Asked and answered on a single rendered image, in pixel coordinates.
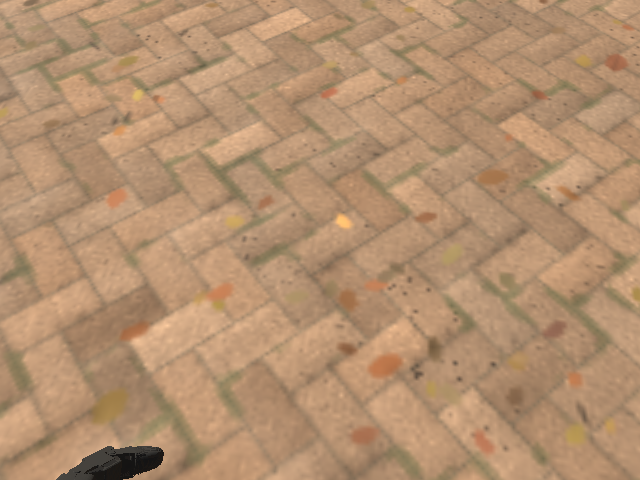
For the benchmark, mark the robot left hand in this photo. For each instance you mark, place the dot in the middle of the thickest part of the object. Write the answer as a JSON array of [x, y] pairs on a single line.
[[116, 464]]

